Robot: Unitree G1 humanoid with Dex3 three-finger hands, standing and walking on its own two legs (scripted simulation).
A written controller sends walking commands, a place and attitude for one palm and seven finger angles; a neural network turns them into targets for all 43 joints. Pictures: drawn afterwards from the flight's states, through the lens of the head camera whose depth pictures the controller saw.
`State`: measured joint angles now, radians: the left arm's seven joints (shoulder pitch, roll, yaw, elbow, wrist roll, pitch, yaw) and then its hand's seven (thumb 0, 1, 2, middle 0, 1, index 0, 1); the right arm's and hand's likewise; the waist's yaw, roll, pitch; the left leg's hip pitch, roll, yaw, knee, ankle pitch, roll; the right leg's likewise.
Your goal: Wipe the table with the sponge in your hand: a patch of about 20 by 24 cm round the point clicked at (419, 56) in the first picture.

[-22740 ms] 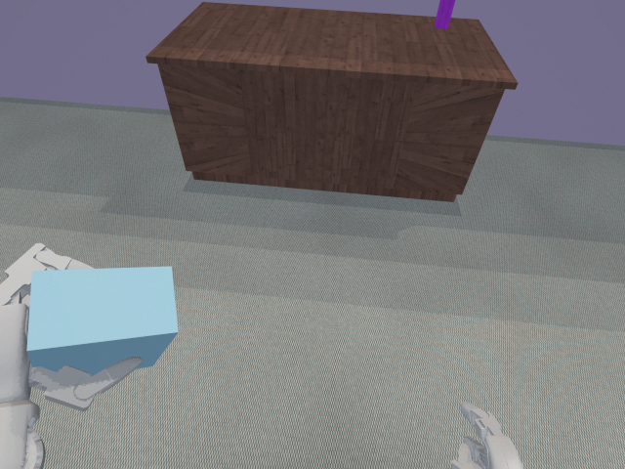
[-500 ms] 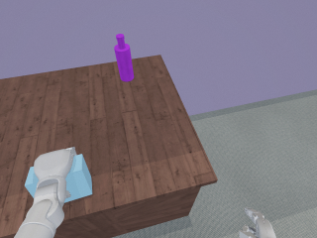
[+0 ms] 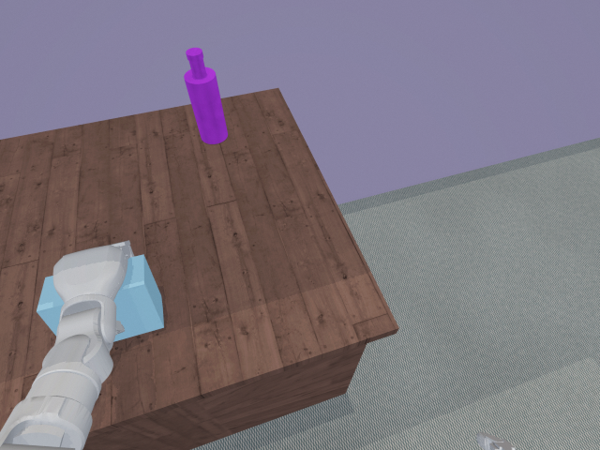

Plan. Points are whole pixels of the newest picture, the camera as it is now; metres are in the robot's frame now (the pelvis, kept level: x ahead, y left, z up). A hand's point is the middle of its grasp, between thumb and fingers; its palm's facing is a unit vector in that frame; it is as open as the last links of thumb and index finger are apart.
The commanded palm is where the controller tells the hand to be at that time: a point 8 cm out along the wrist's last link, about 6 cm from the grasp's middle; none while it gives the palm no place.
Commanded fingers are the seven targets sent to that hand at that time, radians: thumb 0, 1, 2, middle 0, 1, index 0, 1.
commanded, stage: wipe forward along the first lane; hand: left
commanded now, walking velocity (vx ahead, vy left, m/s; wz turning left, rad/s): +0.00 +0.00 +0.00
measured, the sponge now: (111, 310) +0.31 +0.32 -0.06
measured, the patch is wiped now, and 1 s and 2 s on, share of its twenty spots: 0.10 0.35 0.35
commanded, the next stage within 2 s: slide across to the middle lane in 0.92 s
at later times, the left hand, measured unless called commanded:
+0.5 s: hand (102, 266) +0.37 +0.34 -0.02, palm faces -0.16 +0.02 -0.99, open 10.6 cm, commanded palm +0.36 +0.34 +0.01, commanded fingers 0.00 0.10 1.30 -1.20 -1.60 -1.20 -1.60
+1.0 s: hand (97, 237) +0.42 +0.37 -0.02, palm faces -0.17 +0.02 -0.98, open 10.6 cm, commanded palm +0.42 +0.36 +0.01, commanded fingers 0.00 0.10 1.30 -1.20 -1.60 -1.20 -1.60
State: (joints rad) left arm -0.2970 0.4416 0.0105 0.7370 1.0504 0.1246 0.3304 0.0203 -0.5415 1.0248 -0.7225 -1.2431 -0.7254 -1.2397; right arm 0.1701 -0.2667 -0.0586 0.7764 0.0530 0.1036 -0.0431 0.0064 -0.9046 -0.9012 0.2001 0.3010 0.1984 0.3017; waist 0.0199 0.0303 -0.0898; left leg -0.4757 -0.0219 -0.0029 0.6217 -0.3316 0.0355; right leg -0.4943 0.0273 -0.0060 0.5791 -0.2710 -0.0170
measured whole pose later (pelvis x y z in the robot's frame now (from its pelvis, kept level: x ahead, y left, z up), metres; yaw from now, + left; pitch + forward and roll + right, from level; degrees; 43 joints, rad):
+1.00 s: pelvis -0.03 +0.02 -0.03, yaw -1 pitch +22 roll -3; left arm -0.81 0.71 0.08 1.21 1.11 0.00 0.29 0.04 -0.55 1.03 -0.73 -1.24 -0.73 -1.25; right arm 0.29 -0.29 -0.01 0.74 0.05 0.13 -0.04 0.00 -0.90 -0.90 0.20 0.30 0.20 0.30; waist -0.10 0.02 -0.14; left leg -0.85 -0.01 -0.01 0.85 -0.38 0.06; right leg -0.83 0.04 -0.02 0.74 -0.28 0.00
